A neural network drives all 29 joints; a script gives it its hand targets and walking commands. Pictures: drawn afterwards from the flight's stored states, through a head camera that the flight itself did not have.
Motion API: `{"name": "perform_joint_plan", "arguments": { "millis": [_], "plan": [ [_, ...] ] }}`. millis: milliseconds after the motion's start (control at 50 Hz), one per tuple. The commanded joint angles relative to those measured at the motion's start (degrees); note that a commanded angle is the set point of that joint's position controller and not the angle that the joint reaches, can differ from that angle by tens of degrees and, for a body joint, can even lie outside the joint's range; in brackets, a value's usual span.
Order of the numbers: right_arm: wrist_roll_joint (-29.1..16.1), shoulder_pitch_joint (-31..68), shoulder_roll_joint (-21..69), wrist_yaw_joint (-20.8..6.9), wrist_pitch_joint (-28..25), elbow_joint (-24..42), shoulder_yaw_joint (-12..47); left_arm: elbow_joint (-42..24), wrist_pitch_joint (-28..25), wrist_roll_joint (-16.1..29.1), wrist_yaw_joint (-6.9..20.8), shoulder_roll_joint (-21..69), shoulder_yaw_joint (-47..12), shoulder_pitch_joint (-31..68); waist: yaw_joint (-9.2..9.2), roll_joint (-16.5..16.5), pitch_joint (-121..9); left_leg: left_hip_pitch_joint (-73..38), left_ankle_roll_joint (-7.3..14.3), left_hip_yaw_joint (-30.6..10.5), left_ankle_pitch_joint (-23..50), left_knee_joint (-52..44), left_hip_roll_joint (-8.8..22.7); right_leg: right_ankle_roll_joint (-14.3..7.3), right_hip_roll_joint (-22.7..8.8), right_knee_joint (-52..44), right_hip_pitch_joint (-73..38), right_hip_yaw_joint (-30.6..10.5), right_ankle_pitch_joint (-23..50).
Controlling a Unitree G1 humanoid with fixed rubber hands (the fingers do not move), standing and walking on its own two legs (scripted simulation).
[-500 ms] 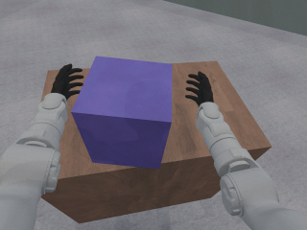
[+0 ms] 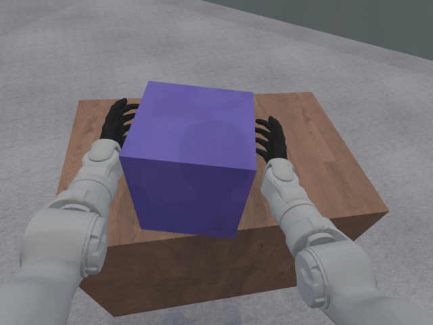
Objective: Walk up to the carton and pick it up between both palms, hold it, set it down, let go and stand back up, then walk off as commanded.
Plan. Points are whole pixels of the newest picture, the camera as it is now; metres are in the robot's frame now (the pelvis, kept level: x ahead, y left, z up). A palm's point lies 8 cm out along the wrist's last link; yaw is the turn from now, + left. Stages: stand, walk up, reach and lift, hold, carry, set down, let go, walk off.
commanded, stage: reach and lift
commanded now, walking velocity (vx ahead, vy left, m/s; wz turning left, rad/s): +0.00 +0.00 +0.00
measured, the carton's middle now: (194, 164) +0.43 -0.01 +0.04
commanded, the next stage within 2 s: none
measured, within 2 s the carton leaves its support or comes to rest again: leaves its support in 1.90 s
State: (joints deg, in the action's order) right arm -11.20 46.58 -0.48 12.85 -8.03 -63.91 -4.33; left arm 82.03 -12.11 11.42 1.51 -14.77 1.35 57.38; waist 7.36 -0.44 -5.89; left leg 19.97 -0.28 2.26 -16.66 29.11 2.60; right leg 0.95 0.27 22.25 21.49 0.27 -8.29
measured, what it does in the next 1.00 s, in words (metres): stands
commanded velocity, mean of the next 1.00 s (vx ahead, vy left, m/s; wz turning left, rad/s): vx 0.00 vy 0.00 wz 0.00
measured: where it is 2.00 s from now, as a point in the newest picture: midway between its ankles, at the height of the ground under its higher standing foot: outside the picture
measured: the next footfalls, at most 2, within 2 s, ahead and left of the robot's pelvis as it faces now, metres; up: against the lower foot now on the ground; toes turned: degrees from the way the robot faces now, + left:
none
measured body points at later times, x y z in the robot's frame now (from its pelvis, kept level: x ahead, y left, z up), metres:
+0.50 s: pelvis +0.00 +0.00 +0.00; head +0.03 +0.03 +0.45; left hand +0.46 +0.14 +0.10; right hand +0.40 -0.16 +0.08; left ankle -0.03 +0.11 -0.74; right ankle +0.02 -0.14 -0.74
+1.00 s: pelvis -0.01 +0.00 +0.01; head +0.04 +0.02 +0.45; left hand +0.46 +0.14 +0.10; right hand +0.40 -0.16 +0.08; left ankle -0.03 +0.11 -0.74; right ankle +0.02 -0.14 -0.74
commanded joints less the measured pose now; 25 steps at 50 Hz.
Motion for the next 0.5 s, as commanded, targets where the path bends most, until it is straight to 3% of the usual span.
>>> {"name": "perform_joint_plan", "arguments": {
  "millis": [0, 20, 120, 200, 240, 280, 300, 340, 400, 460, 480],
  "plan": [
    [8.62, 28.66, 2.27, 0.13, -1.02, 4.19, -6.3, -9.14, -0.47, -7.72, -1.51, 3.15, 2.45, 29.12, 0.62, 6.06, -21.33, 3.65, -2.57, -0.31, 13.35, -1.65, -2.49, -0.95, 0.64, 2.64, -8.4, 2.65, 12.44],
    [9.43, 28.66, 3.47, -0.09, -0.79, 4.12, -6.6, -9.77, -0.54, -7.52, -1.34, 4.73, 1.89, 28.81, 1.11, 5.01, -20.53, 3.51, -2.32, -0.3, 12.75, -1.98, -2.48, -1.03, 0.55, 2.54, -8.7, 2.71, 11.98],
    [13.01, 29.97, 7.78, -2.02, -0.11, 6.12, -8.28, -9.67, -1.75, -10.46, -0.01, 6.13, 4.85, 29.84, -0.99, 3.94, -18.88, 5.43, -1.03, 0.6, 9.03, -3.94, -2.6, -0.87, -0.74, 2.63, -12.62, 2.25, 9.22],
    [18.55, 28.32, 9.22, -2.39, -1.97, 5.65, -13.92, -10.82, -2.22, -15.2, 0.64, 7.46, 8.83, 28.88, 0.53, 4.73, -20.35, 4.14, -1.88, 0.83, 11.68, -4.16, -2.95, -0.62, -0.38, 2.41, -15.67, 2.72, 13.42],
    [21.17, 28.23, 10.36, -2.9, -3.24, 6.63, -15.9, -12.61, -2.1, -17.07, 1.2, 8.64, 10.39, 29.06, 0.41, 4.93, -20.03, 2.66, -2.21, 1.29, 13.23, -4.51, -3.13, -0.44, -0.33, 1.8, -17.11, 3.19, 14.91],
    [25.21, 28.39, 17.19, -4.91, -4.56, 7.42, -16.67, -13.01, -2.41, -20.26, 2.97, 14.91, 11.51, 29.11, 0.39, 3.96, -20.57, 1.22, -2.13, 1.55, 15.31, -4.92, -3.24, -0.24, -0.26, 1.31, -19.44, 3.74, 16.49],
    [27.32, 27.98, 22.0, -6.38, -5.06, 6.11, -16.55, -13.14, -2.36, -22.34, 4.46, 19.95, 11.93, 28.83, 0.2, 5.0, -19.94, -0.68, -2.39, 1.63, 17.62, -5.28, -3.21, -0.42, -0.34, 0.88, -20.54, 4.01, 17.07],
    [31.3, 27.8, 34.82, -10.34, -5.66, 7.88, -14.18, -10.87, -2.91, -26.68, 8.07, 30.81, 14.09, 28.04, -1.38, 3.99, -18.18, -1.06, -2.09, 2.54, 19.32, -6.74, -3.61, -0.27, -0.51, -0.03, -25.56, 3.86, 19.11],
    [32.88, 24.75, 37.84, -12.18, -5.3, 8.31, -12.93, -9.17, -2.63, -28.91, 9.63, 32.49, 16.04, 23.21, -2.79, 4.93, -18.32, -0.64, -2.03, 3.53, 19.57, -9.02, -4.0, 0.29, -0.66, -0.04, -32.86, 3.13, 23.66],
    [33.82, 23.32, 37.79, -12.6, -6.35, 9.33, -12.51, -9.83, -2.56, -30.11, 9.71, 33.94, 15.7, 21.79, -2.42, 5.93, -18.23, -2.51, -2.67, 3.44, 22.1, -9.0, -3.84, 0.34, -0.15, -0.23, -34.49, 3.51, 25.78],
    [34.36, 23.38, 37.95, -12.53, -6.45, 9.19, -13.29, -10.24, -2.54, -29.81, 9.66, 34.89, 14.64, 22.52, -1.16, 5.96, -18.74, -3.5, -2.81, 3.07, 21.69, -9.09, -3.71, 0.39, 0.12, -0.5, -33.89, 3.77, 25.38]
  ]
}}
